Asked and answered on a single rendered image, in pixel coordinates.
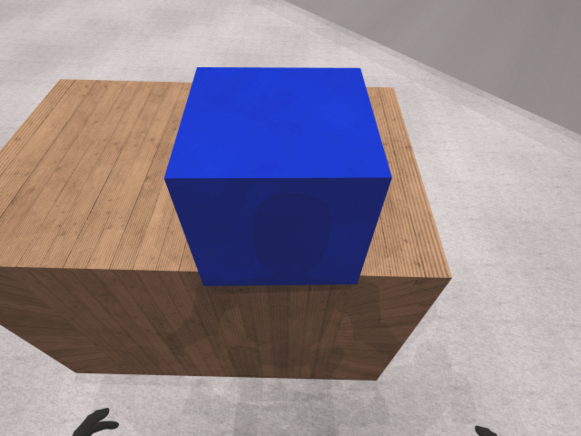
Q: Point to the left robot hand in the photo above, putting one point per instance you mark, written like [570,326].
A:
[93,423]

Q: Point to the pedestal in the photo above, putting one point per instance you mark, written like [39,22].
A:
[96,271]

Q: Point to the carton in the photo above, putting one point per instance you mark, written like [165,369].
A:
[278,175]

